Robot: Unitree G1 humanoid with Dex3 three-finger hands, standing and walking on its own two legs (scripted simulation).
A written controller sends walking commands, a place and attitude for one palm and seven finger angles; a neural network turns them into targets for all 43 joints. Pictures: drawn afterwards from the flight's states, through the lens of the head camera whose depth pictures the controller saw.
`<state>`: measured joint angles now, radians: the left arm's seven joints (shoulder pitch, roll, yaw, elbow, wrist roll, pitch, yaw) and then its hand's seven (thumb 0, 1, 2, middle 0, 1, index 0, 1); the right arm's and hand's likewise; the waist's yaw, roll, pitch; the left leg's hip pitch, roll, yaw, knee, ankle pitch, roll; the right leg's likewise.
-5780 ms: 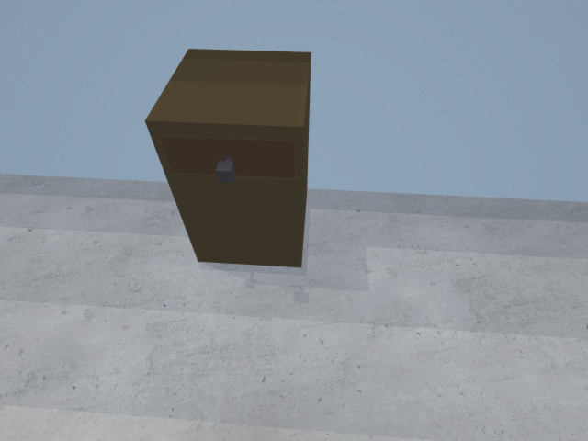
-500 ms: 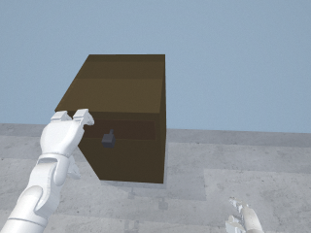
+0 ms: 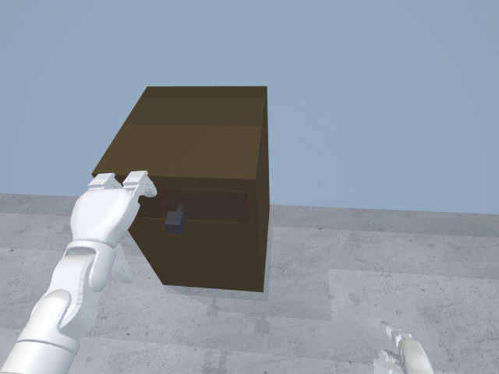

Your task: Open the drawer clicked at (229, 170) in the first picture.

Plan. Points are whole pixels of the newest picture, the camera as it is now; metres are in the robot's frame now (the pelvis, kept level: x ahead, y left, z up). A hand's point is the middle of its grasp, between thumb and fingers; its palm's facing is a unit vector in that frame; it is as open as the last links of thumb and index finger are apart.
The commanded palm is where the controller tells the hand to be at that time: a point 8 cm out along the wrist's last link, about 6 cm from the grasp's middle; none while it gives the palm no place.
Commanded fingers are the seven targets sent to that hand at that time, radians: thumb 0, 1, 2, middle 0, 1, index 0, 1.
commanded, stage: move the hooked fingers above the handle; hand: left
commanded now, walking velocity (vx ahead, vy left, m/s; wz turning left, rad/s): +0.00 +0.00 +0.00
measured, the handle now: (177, 216) +0.53 +0.28 -0.19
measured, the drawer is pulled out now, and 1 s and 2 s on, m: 0.00 0.00 0.00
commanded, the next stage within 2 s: none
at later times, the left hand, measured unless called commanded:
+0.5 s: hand (135, 228) +0.35 +0.26 +0.02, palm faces +0.00 -0.05 -1.00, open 13.8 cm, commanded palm +0.33 +0.25 +0.07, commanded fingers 0.00 -0.50 0.30 -0.30 -1.20 -0.30 -1.20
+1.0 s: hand (154, 227) +0.40 +0.27 -0.06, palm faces -0.13 -0.03 -0.99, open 13.8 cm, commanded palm +0.40 +0.25 +0.01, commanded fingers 0.00 -0.50 0.30 -0.30 -1.20 -0.30 -1.20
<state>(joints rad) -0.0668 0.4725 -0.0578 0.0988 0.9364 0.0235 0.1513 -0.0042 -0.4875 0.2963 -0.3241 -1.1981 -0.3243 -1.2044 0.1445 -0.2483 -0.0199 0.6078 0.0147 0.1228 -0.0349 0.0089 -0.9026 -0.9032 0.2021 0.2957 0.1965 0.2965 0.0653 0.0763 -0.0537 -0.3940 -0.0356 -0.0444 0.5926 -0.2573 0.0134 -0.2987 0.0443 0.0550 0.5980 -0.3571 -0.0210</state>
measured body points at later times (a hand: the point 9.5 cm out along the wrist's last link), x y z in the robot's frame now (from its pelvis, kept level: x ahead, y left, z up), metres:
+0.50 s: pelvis +0.01 +0.00 -0.01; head +0.05 -0.01 +0.43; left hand +0.34 +0.26 +0.08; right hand +0.17 -0.24 -0.13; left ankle +0.03 +0.11 -0.73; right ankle -0.03 -0.11 -0.73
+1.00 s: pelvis +0.00 +0.02 -0.04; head +0.08 +0.01 +0.40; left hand +0.40 +0.27 +0.00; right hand +0.06 -0.25 -0.17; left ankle +0.03 +0.11 -0.73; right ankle -0.03 -0.11 -0.73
